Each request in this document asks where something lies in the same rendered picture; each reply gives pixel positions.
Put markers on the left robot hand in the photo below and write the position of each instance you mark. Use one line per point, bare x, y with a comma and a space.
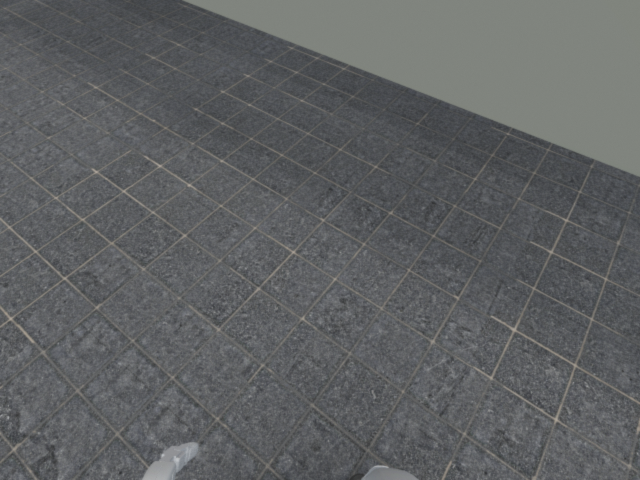
171, 462

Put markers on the right robot shin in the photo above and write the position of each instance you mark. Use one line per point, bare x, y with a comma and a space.
375, 467

